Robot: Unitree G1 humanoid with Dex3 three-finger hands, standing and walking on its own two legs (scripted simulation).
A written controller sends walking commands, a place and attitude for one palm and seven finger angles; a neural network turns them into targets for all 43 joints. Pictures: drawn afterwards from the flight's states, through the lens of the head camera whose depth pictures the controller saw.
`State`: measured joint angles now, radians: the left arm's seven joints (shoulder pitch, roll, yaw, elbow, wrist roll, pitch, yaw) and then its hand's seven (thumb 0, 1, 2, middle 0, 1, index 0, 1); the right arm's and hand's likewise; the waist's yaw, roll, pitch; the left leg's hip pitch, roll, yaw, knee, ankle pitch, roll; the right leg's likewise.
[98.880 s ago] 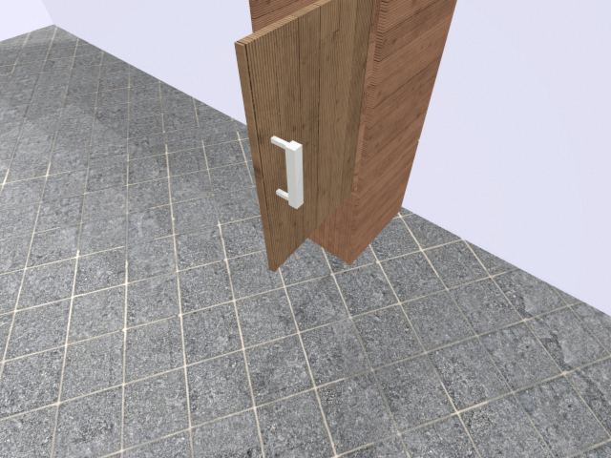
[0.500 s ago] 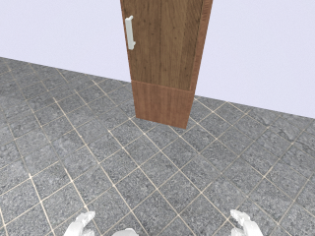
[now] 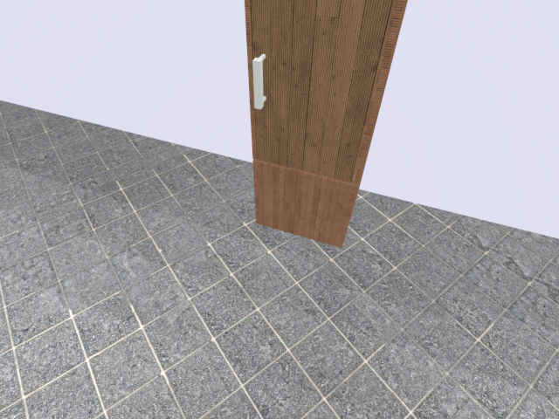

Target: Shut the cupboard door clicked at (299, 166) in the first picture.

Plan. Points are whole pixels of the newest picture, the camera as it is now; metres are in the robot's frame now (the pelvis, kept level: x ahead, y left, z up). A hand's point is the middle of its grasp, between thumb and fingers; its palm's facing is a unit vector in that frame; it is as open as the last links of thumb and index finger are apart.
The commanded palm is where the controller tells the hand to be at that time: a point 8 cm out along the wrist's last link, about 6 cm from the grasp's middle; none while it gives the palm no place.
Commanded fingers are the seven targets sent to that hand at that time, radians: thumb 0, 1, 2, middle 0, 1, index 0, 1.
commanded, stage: let the arm hang, fingers relaxed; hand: left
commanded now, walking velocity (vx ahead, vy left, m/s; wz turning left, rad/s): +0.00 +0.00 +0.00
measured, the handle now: (260, 81) +1.05 +0.12 -0.02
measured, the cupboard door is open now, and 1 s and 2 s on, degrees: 0 0 0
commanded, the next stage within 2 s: look to check the result in 0.38 s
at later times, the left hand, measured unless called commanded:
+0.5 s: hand out of the picture -0.04 +0.14 -0.18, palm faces +0.02 -0.98 -0.17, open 7.4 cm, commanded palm none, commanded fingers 0.00 0.90 0.90 -0.20 -0.30 -0.20 -0.30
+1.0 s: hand out of the picture +0.01 +0.15 -0.17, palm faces +0.00 -0.98 -0.22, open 7.4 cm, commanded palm none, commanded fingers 0.00 0.90 0.90 -0.20 -0.30 -0.20 -0.30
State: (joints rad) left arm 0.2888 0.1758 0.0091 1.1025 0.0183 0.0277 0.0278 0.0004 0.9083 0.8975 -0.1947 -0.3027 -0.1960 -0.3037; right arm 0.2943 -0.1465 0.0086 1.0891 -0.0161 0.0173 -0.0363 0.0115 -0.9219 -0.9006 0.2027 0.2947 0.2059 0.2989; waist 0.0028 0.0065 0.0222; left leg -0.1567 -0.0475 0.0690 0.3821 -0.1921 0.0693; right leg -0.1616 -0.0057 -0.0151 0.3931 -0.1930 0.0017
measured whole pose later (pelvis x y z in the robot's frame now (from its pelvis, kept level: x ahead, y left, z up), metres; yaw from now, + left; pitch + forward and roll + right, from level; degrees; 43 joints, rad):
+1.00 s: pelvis +0.00 -0.03 +0.00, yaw -1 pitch -2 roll +0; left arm 0.24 0.18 0.01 1.14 0.02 -0.01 0.03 0.00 0.90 0.90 -0.20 -0.30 -0.20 -0.30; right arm 0.27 -0.18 0.00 1.13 -0.01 0.01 -0.03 0.00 -0.91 -0.90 0.20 0.29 0.20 0.30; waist -0.01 0.00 0.04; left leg -0.15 0.00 0.07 0.37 -0.18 0.02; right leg -0.16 0.04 -0.02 0.37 -0.18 -0.05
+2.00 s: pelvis +0.03 -0.04 +0.00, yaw -1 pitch -2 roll +0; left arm 0.18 0.24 0.01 1.14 0.01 -0.02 0.02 0.00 0.90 0.90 -0.20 -0.30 -0.20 -0.30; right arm 0.18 -0.24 0.00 1.13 -0.01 0.01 -0.03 0.00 -0.91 -0.90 0.20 0.29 0.21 0.30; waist -0.01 0.00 0.05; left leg -0.09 0.01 0.05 0.32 -0.20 0.00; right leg -0.08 0.06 -0.02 0.31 -0.19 -0.06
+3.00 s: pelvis +0.03 -0.05 +0.01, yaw -1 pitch -2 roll +0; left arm 0.16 0.27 0.02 1.14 0.01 -0.02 0.02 0.00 0.90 0.90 -0.20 -0.30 -0.20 -0.30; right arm 0.17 -0.27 0.00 1.13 -0.01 0.00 -0.02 0.00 -0.91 -0.90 0.20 0.29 0.21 0.30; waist -0.01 0.01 0.05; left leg -0.07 0.01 0.05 0.30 -0.20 0.00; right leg -0.07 0.06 -0.02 0.29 -0.19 -0.06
